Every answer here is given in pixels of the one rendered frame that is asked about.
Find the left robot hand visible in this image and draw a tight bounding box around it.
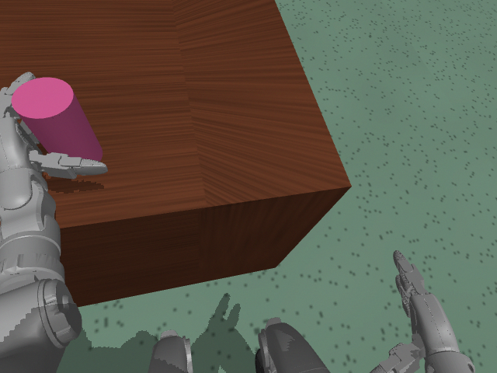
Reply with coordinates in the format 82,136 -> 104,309
0,71 -> 108,179

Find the left robot arm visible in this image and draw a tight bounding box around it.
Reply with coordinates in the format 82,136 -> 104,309
0,168 -> 82,373

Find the right robot hand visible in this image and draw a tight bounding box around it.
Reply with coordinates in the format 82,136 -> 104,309
370,250 -> 460,373

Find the right robot arm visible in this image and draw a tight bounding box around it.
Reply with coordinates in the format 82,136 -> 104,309
425,351 -> 475,373

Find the can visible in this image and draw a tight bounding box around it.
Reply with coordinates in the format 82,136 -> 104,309
12,77 -> 103,162

